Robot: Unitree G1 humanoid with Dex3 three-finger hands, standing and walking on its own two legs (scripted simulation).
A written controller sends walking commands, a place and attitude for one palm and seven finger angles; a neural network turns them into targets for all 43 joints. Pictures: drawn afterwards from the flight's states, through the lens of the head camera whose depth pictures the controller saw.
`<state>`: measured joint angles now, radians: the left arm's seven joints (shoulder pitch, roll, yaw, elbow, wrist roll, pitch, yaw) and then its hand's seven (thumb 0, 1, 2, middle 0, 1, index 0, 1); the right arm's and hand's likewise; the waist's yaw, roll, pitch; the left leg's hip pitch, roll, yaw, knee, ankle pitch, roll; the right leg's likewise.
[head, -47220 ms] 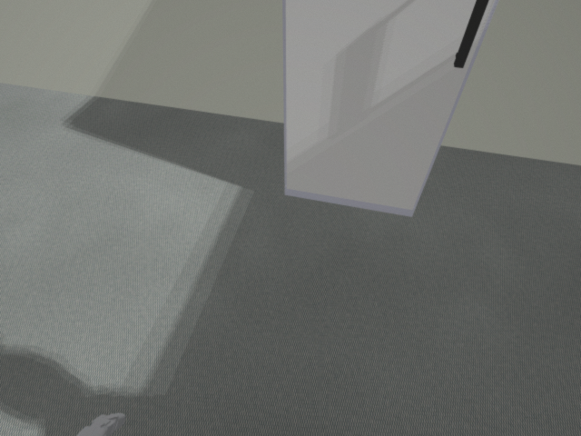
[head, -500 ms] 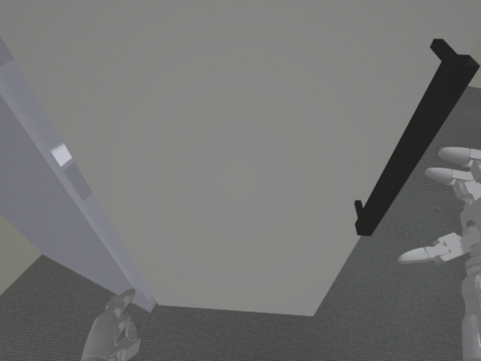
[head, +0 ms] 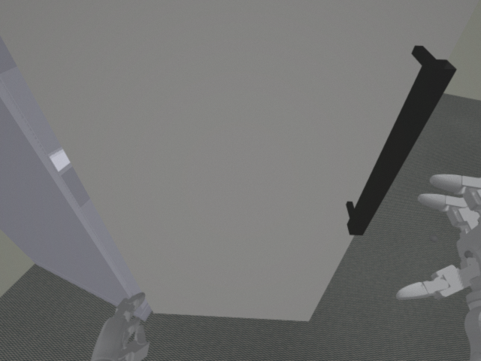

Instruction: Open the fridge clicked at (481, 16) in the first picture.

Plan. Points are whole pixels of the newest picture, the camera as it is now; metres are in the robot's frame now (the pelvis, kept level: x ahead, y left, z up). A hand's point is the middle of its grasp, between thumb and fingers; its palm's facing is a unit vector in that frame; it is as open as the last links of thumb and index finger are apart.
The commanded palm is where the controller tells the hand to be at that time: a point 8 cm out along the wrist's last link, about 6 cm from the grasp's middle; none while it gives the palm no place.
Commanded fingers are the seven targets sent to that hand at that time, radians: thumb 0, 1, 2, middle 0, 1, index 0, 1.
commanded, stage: slip the hand off the handle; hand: right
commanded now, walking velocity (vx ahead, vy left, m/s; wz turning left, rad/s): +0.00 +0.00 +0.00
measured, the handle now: (381, 158) +0.37 -0.22 +0.18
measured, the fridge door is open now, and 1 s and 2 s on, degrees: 69 69 69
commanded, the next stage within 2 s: draw the hand back to the body in 0.46 s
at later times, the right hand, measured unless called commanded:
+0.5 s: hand (456, 291) +0.18 -0.24 +0.16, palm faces +0.26 +0.94 -0.22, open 14.6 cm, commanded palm +0.14 -0.29 +0.16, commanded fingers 0.00 0.55 -0.20 0.25 1.15 0.25 1.15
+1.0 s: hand (468, 278) +0.18 -0.25 +0.17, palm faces +0.29 +0.96 -0.06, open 14.6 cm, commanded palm +0.14 -0.29 +0.18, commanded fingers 0.00 0.48 -0.23 0.25 1.11 0.25 1.11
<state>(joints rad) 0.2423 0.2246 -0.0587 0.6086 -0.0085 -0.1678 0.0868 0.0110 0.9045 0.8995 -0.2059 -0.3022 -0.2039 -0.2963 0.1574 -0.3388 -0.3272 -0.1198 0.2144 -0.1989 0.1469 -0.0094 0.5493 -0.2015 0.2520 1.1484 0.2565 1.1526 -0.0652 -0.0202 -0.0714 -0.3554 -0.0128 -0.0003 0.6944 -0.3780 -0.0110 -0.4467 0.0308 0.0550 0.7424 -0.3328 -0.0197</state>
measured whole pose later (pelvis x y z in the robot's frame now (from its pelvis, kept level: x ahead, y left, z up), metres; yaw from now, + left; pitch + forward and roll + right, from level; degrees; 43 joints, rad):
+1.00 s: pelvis +0.01 +0.01 +0.01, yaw -1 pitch -1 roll +1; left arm 0.21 0.22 -0.09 0.61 -0.05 -0.30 0.12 0.01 0.90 0.90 -0.21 -0.30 -0.20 -0.30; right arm 0.38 -0.33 -0.41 -0.40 0.37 0.19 0.18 -0.01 0.55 -0.20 0.25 1.15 0.25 1.15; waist -0.10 -0.04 -0.10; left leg -0.24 -0.01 0.02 0.62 -0.37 0.00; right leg -0.34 0.04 0.08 0.68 -0.32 -0.01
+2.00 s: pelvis +0.02 +0.02 +0.03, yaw +0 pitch -4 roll +0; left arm 0.17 0.22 -0.04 0.65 0.02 -0.12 0.10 0.01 0.91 0.90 -0.20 -0.30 -0.20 -0.30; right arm 0.43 -0.36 -0.35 -0.37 0.08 -0.05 -0.10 0.02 -0.85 -0.88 0.21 0.33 0.21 0.33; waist -0.09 -0.04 0.00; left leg -0.05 -0.01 0.00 0.41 -0.28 0.01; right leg -0.13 0.02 0.06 0.44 -0.24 -0.01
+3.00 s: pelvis -0.06 -0.02 +0.01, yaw -1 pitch +0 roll +4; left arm 0.21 0.23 0.00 0.60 0.00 -0.08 0.09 0.01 0.91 0.90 -0.21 -0.30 -0.20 -0.30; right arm 0.53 -0.41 -0.40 -0.52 0.04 -0.23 -0.14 0.02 -0.89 -0.90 0.21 0.30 0.21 0.30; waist -0.02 -0.02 0.02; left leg -0.30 -0.02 0.03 0.47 -0.17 -0.03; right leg -0.44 0.01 0.08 0.59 -0.17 -0.03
